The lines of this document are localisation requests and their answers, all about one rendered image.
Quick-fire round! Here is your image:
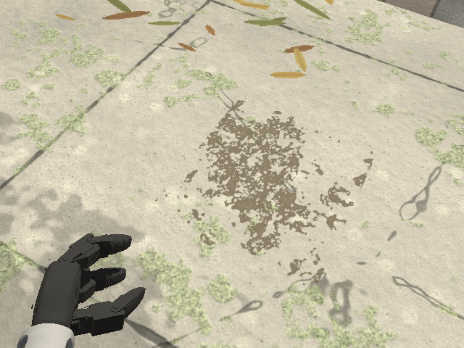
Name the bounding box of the left robot hand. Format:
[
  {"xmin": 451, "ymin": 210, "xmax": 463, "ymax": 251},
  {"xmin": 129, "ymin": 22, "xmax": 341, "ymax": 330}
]
[{"xmin": 31, "ymin": 233, "xmax": 146, "ymax": 336}]

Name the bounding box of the left robot forearm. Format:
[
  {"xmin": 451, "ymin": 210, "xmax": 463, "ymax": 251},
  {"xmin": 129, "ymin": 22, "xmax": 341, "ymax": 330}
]
[{"xmin": 17, "ymin": 323, "xmax": 75, "ymax": 348}]

